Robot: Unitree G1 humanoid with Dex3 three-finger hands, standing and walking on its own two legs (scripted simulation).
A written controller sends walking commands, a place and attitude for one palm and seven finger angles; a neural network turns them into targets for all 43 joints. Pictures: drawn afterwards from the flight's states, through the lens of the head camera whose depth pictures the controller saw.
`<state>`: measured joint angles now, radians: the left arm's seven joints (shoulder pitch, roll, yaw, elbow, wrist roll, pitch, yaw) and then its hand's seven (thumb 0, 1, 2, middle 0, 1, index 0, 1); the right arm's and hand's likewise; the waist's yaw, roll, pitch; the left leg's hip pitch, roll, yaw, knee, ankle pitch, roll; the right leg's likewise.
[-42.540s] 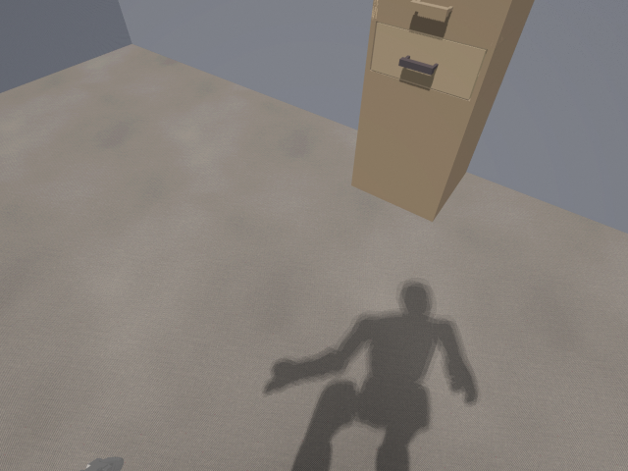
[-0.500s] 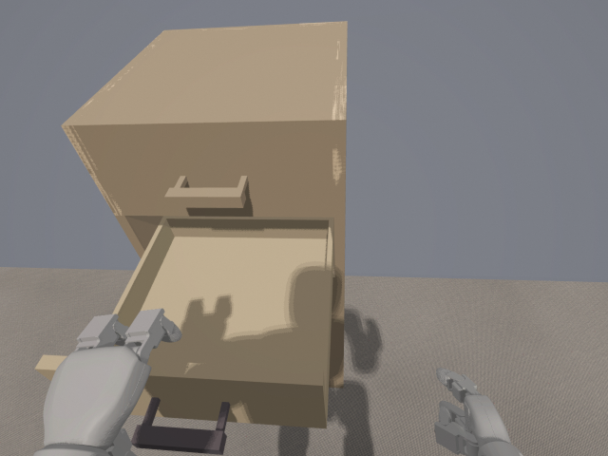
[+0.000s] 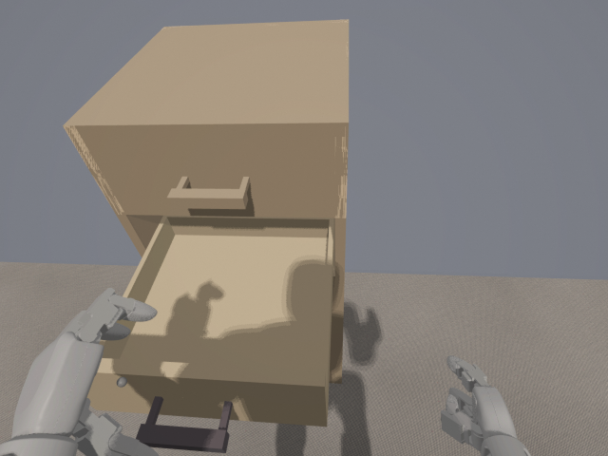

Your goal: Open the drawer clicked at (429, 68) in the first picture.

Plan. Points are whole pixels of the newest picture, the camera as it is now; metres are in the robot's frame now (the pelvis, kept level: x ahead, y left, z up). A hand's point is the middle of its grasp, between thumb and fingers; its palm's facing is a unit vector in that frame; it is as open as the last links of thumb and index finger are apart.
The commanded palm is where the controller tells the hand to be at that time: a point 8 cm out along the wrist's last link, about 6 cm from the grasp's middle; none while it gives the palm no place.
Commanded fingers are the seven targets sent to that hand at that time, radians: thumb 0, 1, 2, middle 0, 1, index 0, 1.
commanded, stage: draw the hand back to the body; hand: left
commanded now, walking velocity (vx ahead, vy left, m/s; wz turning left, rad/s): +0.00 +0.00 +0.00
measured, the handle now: (187, 422) +0.18 +0.21 -0.08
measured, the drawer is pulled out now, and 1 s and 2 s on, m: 0.30 0.30 0.30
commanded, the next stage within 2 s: step back with the hand held close in 0.92 s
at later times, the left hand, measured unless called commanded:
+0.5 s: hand (96, 333) +0.18 +0.23 +0.16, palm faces +0.36 -0.84 -0.41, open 10.6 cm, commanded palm +0.13 +0.27 +0.19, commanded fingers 0.00 0.55 0.75 -0.22 -0.52 -0.22 -0.52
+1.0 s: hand (93, 329) +0.19 +0.23 +0.17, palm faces +0.40 -0.82 -0.41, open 7.5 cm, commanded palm +0.13 +0.27 +0.19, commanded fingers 0.00 0.90 0.90 -0.20 -0.30 -0.20 -0.30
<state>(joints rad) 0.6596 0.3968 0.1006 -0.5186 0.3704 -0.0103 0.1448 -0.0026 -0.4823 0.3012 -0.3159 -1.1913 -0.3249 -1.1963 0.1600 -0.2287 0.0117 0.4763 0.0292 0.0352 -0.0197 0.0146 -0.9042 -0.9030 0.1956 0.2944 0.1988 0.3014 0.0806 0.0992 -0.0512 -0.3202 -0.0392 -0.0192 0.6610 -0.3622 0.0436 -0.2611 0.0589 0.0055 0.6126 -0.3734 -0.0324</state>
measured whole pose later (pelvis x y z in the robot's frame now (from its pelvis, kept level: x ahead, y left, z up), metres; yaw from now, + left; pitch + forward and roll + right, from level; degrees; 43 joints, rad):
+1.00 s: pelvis +0.01 -0.01 +0.02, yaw +2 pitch -1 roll +0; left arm 0.56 0.33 0.28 -0.47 -0.07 -0.08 0.10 0.02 0.86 0.88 -0.21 -0.32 -0.22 -0.32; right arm 0.17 -0.21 0.01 0.62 0.02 -0.08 -0.07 0.01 -0.90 -0.90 0.20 0.29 0.20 0.30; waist 0.05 0.07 -0.02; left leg -0.15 -0.04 -0.05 0.43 -0.26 0.02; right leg -0.07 0.05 -0.02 0.36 -0.27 -0.05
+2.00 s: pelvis -0.07 +0.00 +0.00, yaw +2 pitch +3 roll -3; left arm 0.63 0.41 0.40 -0.66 -0.04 -0.20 0.15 0.02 0.89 0.89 -0.21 -0.30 -0.22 -0.30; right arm 0.18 -0.19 0.00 0.56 0.01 -0.05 -0.06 0.01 -0.90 -0.90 0.20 0.30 0.20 0.30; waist 0.00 0.00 0.00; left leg -0.48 -0.03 -0.06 0.63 -0.21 0.04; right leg -0.39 0.06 -0.05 0.55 -0.22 -0.03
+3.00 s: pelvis -0.23 -0.07 +0.01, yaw +1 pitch +4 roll +2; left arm 0.64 0.43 0.38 -0.70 -0.05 -0.17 0.14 0.02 0.89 0.89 -0.21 -0.30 -0.21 -0.30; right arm 0.13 -0.19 -0.03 0.57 0.00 -0.05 -0.06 0.01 -0.90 -0.90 0.20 0.29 0.20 0.30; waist -0.03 -0.08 0.05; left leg -0.35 -0.03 0.06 0.54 -0.26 0.03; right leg -0.38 0.02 -0.02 0.72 -0.45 0.00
